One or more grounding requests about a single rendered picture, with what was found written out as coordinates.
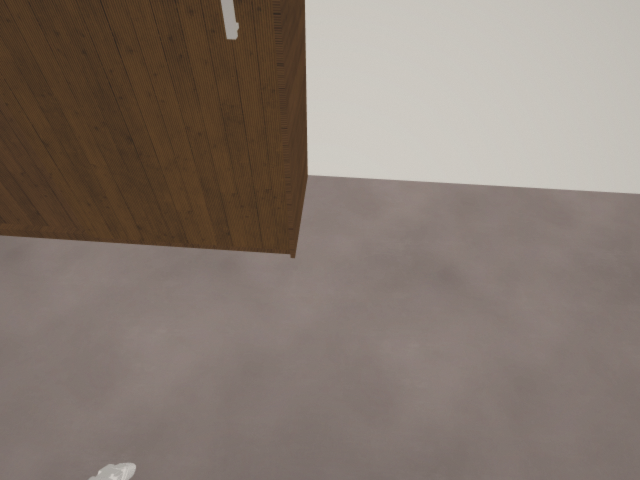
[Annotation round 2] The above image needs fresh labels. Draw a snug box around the wardrobe door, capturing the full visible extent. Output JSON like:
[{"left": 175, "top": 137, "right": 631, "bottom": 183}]
[
  {"left": 0, "top": 96, "right": 84, "bottom": 229},
  {"left": 0, "top": 0, "right": 290, "bottom": 250}
]

